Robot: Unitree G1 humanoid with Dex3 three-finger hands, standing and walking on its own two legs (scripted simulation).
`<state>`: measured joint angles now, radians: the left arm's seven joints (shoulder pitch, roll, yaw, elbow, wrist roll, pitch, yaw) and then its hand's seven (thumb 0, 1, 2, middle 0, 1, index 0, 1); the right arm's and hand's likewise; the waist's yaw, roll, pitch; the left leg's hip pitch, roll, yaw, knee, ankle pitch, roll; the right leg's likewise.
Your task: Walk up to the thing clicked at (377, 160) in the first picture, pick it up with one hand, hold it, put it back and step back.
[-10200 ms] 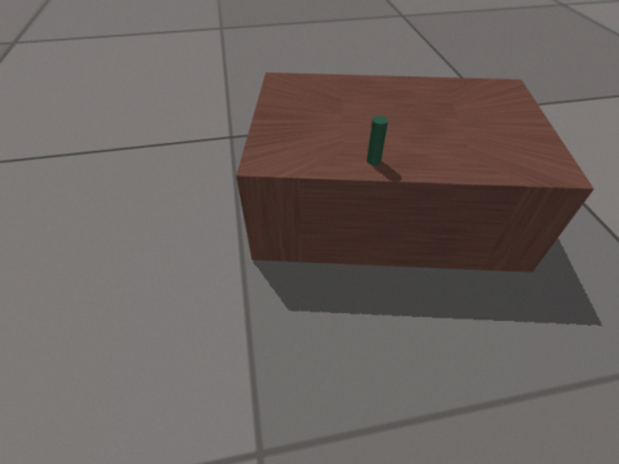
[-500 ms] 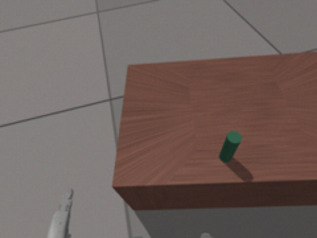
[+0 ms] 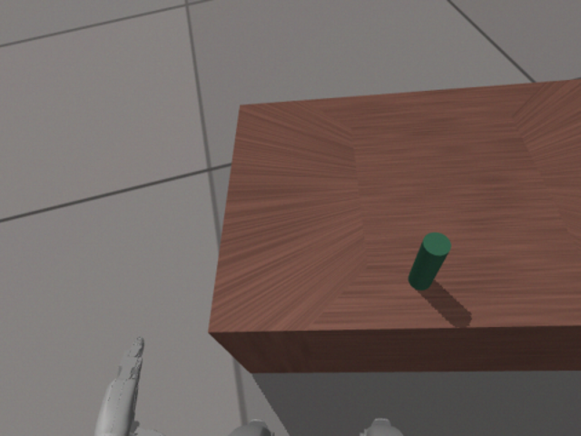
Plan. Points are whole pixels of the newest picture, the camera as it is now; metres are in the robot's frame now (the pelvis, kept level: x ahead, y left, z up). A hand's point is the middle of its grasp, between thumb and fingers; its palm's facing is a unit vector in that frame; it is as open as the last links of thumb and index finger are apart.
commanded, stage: approach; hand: right
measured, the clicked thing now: (427, 263) +0.45 -0.20 -0.20
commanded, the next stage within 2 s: close in in 0.44 s
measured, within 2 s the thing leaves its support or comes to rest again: neither
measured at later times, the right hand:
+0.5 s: hand (499, 273) +0.41 -0.31 -0.15, palm faces +0.14 +0.99 +0.02, open 17.7 cm
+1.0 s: hand (442, 277) +0.43 -0.23 -0.21, palm faces +0.15 +0.99 +0.04, open 17.7 cm
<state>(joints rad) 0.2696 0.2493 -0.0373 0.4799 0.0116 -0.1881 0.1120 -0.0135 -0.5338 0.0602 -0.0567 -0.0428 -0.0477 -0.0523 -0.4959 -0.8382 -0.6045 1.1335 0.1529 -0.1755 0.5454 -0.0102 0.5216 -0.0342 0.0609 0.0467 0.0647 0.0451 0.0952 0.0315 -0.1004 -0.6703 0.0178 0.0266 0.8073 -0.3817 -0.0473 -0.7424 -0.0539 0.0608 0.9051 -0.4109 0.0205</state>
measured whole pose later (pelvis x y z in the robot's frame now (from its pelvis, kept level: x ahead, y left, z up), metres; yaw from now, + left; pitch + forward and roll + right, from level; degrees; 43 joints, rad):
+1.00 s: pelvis -0.05 +0.00 -0.16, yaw +5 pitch +30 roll +8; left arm 0.46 0.29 0.14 -0.26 0.09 -0.15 -0.06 -0.01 -0.52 0.05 -0.06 -0.05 -0.06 -0.05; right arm -0.55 -0.55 -0.64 1.00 0.07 -0.57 0.22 -0.01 0.60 -0.02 0.05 0.05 0.05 0.05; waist 0.31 0.03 -0.19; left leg -1.49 -0.02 0.06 1.55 -0.60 -0.04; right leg -1.57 -0.07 0.15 1.66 -0.63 0.04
